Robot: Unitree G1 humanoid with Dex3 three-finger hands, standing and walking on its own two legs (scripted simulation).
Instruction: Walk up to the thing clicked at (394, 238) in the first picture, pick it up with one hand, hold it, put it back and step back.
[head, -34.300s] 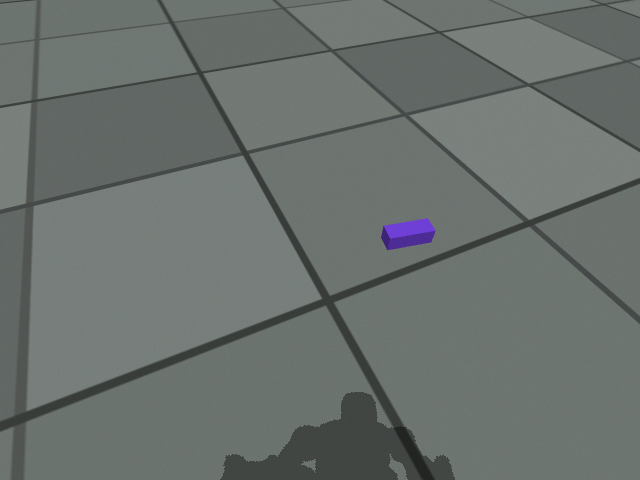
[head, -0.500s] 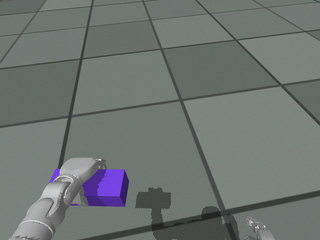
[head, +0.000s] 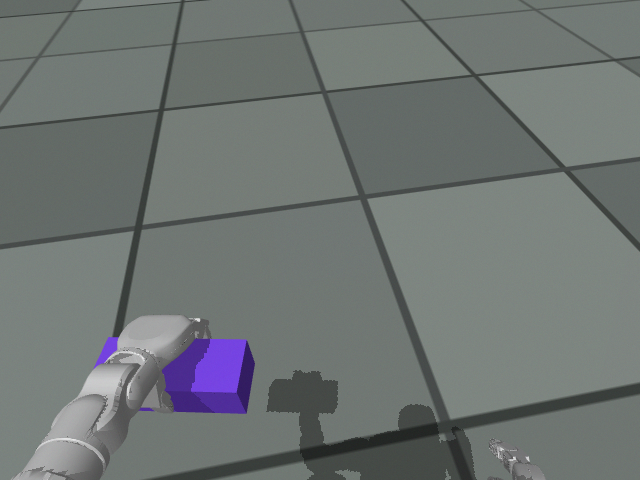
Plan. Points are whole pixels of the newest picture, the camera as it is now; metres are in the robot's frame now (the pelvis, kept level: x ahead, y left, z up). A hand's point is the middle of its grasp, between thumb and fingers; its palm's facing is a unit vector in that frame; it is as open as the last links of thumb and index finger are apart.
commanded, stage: crouch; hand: left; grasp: from above
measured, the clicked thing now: (176, 375) +0.29 +0.22 -0.07
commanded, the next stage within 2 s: none
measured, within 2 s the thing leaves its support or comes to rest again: neither
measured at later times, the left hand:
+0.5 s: hand (182, 386) +0.30 +0.23 -0.14, palm faces -0.46 +0.03 -0.89, open 10.7 cm
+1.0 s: hand (217, 399) +0.37 +0.25 -0.38, palm faces -0.46 +0.05 -0.88, open 10.7 cm
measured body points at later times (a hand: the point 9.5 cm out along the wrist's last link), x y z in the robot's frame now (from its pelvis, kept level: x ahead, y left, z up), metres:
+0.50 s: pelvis -0.01 +0.00 -0.04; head +0.06 +0.01 +0.40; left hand +0.32 +0.23 -0.09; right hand +0.11 -0.27 -0.16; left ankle +0.00 +0.13 -0.73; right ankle +0.03 -0.14 -0.73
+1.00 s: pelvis -0.07 +0.01 -0.25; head +0.13 +0.03 +0.16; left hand +0.39 +0.24 -0.33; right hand -0.03 -0.26 -0.38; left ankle +0.00 +0.13 -0.73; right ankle +0.03 -0.14 -0.73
